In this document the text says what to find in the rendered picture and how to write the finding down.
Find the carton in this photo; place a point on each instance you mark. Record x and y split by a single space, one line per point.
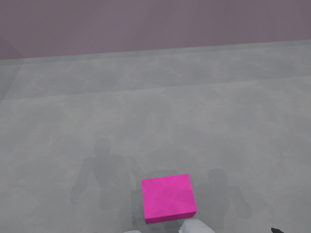
167 198

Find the robot right thigh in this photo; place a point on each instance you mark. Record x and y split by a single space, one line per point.
195 226

